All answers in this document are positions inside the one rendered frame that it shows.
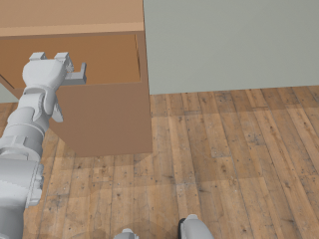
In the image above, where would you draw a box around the robot left forearm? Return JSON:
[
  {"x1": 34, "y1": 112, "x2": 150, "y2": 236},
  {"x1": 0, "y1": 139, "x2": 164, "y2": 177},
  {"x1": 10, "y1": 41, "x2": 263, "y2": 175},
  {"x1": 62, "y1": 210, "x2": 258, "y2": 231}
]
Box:
[{"x1": 0, "y1": 84, "x2": 57, "y2": 163}]

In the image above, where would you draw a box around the robot left hand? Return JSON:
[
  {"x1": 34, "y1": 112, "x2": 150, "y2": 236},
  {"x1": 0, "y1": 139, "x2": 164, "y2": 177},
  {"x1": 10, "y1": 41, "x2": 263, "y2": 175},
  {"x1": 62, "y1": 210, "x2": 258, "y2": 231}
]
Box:
[{"x1": 22, "y1": 52, "x2": 75, "y2": 122}]

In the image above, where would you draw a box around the handle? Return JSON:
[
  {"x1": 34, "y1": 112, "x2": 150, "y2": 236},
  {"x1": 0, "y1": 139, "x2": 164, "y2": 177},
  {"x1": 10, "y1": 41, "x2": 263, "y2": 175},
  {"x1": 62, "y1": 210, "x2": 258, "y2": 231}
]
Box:
[{"x1": 61, "y1": 62, "x2": 87, "y2": 86}]

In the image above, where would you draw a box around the robot right thigh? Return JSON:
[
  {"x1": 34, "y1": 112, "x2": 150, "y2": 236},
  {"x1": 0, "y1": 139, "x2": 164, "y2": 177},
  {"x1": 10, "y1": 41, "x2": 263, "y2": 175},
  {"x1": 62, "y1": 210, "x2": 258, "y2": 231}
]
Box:
[{"x1": 180, "y1": 219, "x2": 214, "y2": 239}]

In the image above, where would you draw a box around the robot left upper arm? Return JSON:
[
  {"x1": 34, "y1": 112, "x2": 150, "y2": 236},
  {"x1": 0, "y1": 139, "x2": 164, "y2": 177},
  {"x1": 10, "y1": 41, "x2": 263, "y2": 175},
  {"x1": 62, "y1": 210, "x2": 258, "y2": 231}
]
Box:
[{"x1": 0, "y1": 158, "x2": 45, "y2": 239}]

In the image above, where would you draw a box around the cabinet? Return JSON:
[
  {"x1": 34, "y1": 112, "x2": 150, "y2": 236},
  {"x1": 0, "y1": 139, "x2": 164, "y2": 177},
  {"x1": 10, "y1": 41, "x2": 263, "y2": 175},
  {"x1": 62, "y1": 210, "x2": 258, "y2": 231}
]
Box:
[{"x1": 0, "y1": 0, "x2": 154, "y2": 158}]

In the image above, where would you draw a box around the drawer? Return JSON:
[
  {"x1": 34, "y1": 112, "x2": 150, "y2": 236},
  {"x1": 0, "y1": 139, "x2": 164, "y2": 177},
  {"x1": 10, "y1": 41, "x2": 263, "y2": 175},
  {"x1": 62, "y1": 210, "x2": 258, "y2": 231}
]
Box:
[{"x1": 0, "y1": 34, "x2": 141, "y2": 89}]

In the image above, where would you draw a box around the right robot shin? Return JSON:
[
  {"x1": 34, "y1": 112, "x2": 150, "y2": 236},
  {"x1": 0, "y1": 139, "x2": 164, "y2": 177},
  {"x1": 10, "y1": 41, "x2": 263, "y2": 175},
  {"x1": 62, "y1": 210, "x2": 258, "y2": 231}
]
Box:
[{"x1": 184, "y1": 214, "x2": 198, "y2": 221}]

